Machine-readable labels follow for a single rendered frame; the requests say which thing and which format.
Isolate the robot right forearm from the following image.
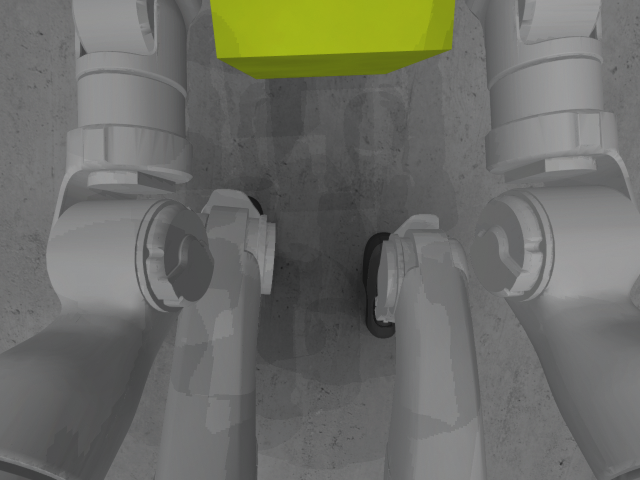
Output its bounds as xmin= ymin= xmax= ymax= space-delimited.
xmin=465 ymin=0 xmax=640 ymax=214

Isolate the robot left shin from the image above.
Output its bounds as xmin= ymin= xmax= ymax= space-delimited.
xmin=196 ymin=189 xmax=261 ymax=230

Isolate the right robot upper arm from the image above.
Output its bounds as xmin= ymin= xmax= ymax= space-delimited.
xmin=469 ymin=185 xmax=640 ymax=480

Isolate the robot right shin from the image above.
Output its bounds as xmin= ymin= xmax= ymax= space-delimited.
xmin=375 ymin=214 xmax=469 ymax=323

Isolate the left robot upper arm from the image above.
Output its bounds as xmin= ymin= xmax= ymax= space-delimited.
xmin=0 ymin=198 xmax=214 ymax=480

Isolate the robot shin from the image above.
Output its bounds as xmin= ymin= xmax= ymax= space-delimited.
xmin=375 ymin=214 xmax=469 ymax=323
xmin=196 ymin=189 xmax=261 ymax=230

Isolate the carton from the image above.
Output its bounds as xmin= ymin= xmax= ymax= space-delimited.
xmin=210 ymin=0 xmax=455 ymax=79

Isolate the robot left forearm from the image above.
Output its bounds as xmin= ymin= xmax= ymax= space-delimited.
xmin=46 ymin=0 xmax=202 ymax=275

